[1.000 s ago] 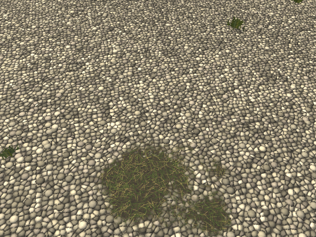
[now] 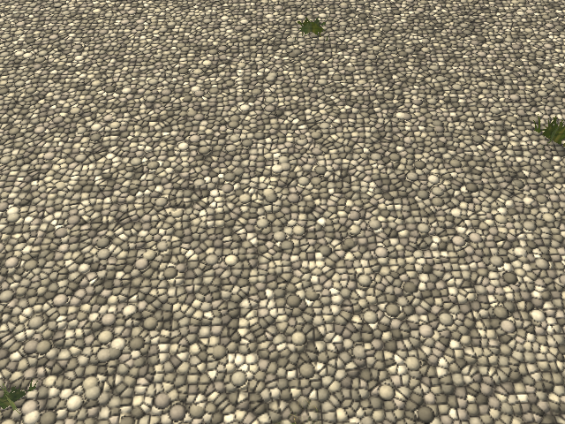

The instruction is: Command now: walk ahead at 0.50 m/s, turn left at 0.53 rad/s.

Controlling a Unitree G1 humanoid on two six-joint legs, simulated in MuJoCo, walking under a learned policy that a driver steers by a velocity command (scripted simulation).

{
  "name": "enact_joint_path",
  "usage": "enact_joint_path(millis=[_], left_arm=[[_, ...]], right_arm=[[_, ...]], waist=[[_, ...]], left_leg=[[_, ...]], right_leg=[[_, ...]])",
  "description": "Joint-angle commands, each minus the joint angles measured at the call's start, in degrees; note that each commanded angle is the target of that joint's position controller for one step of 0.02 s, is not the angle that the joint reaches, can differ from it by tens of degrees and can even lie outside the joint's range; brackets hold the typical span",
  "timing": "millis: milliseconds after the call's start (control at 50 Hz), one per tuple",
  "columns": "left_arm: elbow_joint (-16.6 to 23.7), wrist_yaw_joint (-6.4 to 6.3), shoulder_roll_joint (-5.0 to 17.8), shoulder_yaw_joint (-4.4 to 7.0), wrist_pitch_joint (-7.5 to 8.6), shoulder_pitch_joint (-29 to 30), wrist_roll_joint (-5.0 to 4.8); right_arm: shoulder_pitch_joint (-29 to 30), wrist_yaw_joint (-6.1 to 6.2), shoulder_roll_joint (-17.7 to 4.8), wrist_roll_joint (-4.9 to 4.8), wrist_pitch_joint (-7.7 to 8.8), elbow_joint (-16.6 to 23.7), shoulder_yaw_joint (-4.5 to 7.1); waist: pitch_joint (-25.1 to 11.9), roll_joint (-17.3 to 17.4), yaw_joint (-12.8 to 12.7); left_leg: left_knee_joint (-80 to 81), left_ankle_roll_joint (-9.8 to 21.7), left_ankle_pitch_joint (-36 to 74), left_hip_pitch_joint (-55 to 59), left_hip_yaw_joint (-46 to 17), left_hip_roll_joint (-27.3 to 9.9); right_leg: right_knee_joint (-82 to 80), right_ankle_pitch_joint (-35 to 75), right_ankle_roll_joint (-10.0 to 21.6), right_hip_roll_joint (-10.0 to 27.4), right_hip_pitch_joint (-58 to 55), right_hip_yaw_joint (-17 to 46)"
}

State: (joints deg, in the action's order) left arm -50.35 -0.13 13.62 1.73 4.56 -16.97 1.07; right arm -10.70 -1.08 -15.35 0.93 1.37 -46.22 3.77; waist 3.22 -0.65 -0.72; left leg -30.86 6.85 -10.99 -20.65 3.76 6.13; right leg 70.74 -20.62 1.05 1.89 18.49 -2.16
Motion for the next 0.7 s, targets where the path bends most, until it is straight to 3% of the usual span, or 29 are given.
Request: enact_joint_path(millis=[20,60,100,200,320,380,400,420,440,460,480,500,520,560,580,620,700], left_arm=[[5.5,0.2,6.1,1.16,-0.05,0.2,1.31],[5.8,0.56,5.4,1.08,-1.93,-0.6,1.9],[7.2,0.82,5.1,1.04,-2.58,2.7,1.8],[10.5,1.31,4.8,0.71,-2.47,13.1,1.34],[13.3,1.94,5.1,0.2,-1.42,21.0,0.72],[11.9,1.56,7.0,0.94,-0.84,14.7,0.59],[9.9,1.01,8.1,1.54,-0.56,8.7,0.52],[7.5,0.29,9.4,2.2,0.0,0.3,0.86],[6.7,-0.66,13.5,3.1,0.36,-9.2,2.11],[5.5,-0.3,18.3,4.56,-0.29,-9.8,2.22],[6.1,0.31,12.8,3.58,-0.95,-5.5,0.36],[6.8,0.54,9.2,2.7,-0.92,-0.7,-0.13],[6.5,0.72,7.2,2.16,-0.66,1.4,0.27],[4.9,0.47,5.9,1.56,-0.04,1.2,-0.01],[4.1,0.59,6.3,1.62,0.47,0.0,-0.16],[2.5,0.8,6.7,1.81,1.21,-2.1,-0.68],[0.3,0.83,6.7,1.82,1.06,-5.2,-0.79]], right_arm=[[-5.9,0.91,-6.4,-0.79,0.6,0.8,1.72],[-6.5,0.68,-7.0,-1.09,1.59,0.6,1.74],[-8.0,0.62,-8.4,-0.98,1.95,0.3,2.1],[-13.2,0.63,-8.0,-1.07,1.97,-0.8,1.99],[-17.8,1.55,-8.0,-0.08,2.32,-2.6,1.41],[-14.9,2.09,-9.5,0.19,2.61,-2.5,1.48],[-14.2,2.0,-9.9,0.31,2.69,-2.6,1.51],[-13.7,1.72,-9.5,0.18,2.83,-2.7,1.26],[-14.4,1.5,-6.1,-0.09,3.14,-0.9,0.22],[-22.7,1.26,-2.5,-1.97,2.92,-1.1,-0.23],[-18.8,1.69,-7.3,0.24,2.51,-2.2,0.35],[-13.8,1.22,-7.1,0.32,2.56,-1.3,0.41],[-11.2,0.86,-5.9,0.3,2.62,-0.7,0.0],[-11.3,0.08,-4.7,1.15,1.58,-0.8,-0.31],[-11.8,-0.19,-4.3,1.33,1.15,-1.0,-0.46],[-10.0,-0.53,-3.7,1.55,0.65,-0.8,-0.69],[0.1,-1.03,-2.7,1.33,0.57,2.2,-1.42]], waist=[[-3.3,-0.5,-0.1],[-3.7,1.0,-1.1],[-2.5,1.6,-0.6],[-0.9,3.8,3.5],[0.1,4.4,6.4],[-0.8,5.4,2.5],[-3.7,4.9,-0.2],[-8.5,2.7,-4.2],[-16.5,-3.4,-7.1],[-20.5,-17.1,-2.9],[-13.6,-6.2,-2.1],[-6.6,-1.8,-1.1],[-3.9,-0.1,-0.4],[-2.6,-3.1,1.6],[-3.0,-4.6,1.8],[-2.5,-4.1,2.1],[0.2,-3.3,0.4]], left_leg=[[16.9,10.1,17.4,13.9,-22.3,-16.7],[18.0,10.4,20.1,11.3,-19.9,-14.6],[19.4,9.9,18.5,10.0,-18.9,-13.1],[19.9,6.4,18.2,14.5,-18.1,-11.5],[16.8,5.0,26.2,23.2,-19.0,-14.4],[11.9,2.8,37.5,23.4,-18.4,-15.4],[5.2,2.0,44.4,23.1,-17.2,-14.2],[-5.5,0.9,42.5,19.5,-14.5,-11.5],[-22.1,-0.2,24.5,10.1,-12.1,-8.2],[-39.1,-2.4,-18.0,-7.8,-7.4,2.6],[-42.8,-1.5,-16.6,-13.2,-11.3,-1.4],[-41.3,-1.6,-11.3,-13.4,-11.2,-3.7],[-38.6,-1.8,-8.4,-12.4,-10.5,-5.5],[-34.5,-2.8,-6.8,-9.1,-8.9,-7.7],[-33.7,-3.3,-6.6,-8.0,-8.1,-7.7],[-31.5,-4.3,-5.3,-10.2,-6.7,-8.7],[-22.0,-6.2,2.5,-16.3,-3.5,-11.2]], right_leg=[[-2.3,2.1,-1.0,4.3,14.9,4.7],[-5.8,2.3,-2.3,4.0,13.5,3.6],[-10.6,5.9,-3.5,4.0,15.4,2.7],[-25.0,18.4,-4.1,3.5,19.4,1.9],[-35.7,20.2,-1.1,1.0,18.1,0.9],[-40.4,14.0,1.9,-1.7,7.4,0.5],[-42.0,12.0,3.0,-3.6,0.0,-0.4],[-44.7,13.6,4.7,-2.3,-11.5,0.8],[-45.3,6.5,7.8,10.8,-25.2,15.4],[-52.4,4.3,16.0,23.2,-35.3,42.5],[-54.9,-1.1,14.8,20.7,-29.1,43.6],[-55.5,0.7,13.6,18.4,-21.5,33.4],[-57.0,7.2,12.2,15.5,-16.7,27.1],[-59.2,15.0,9.8,11.1,-11.8,18.3],[-59.6,19.5,10.4,10.9,-11.1,17.0],[-61.1,22.8,11.1,10.3,-11.5,14.1],[-64.3,24.5,10.9,8.3,-13.0,9.4]])
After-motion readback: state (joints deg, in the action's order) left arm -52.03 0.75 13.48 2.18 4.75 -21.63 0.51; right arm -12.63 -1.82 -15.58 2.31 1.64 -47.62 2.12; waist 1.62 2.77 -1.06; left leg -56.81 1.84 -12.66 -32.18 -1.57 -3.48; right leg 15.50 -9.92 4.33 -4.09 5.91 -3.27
